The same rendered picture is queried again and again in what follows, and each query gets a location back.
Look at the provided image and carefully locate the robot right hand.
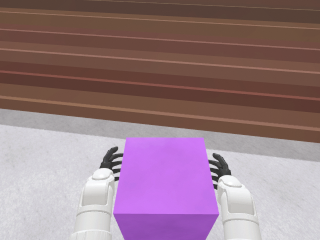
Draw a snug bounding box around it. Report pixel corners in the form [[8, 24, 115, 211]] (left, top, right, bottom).
[[208, 153, 232, 190]]

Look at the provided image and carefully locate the carton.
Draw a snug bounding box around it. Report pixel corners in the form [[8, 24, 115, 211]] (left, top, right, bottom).
[[113, 137, 219, 240]]

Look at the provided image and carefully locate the robot right forearm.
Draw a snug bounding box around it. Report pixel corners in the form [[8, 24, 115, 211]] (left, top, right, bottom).
[[217, 175, 262, 240]]

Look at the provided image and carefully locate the robot left forearm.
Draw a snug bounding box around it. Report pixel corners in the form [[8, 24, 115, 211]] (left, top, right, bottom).
[[68, 168, 115, 240]]

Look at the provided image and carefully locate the robot left hand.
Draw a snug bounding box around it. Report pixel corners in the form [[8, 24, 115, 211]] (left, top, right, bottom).
[[99, 146, 124, 181]]

